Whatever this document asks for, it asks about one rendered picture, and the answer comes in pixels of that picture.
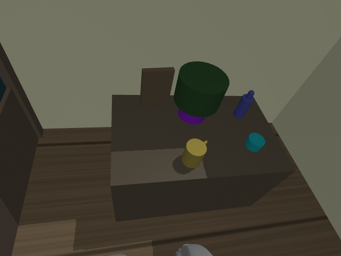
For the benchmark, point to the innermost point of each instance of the bed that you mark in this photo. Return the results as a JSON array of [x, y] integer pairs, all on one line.
[[20, 130]]

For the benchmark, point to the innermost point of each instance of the potted plant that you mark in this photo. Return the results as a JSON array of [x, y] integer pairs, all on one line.
[[199, 91]]

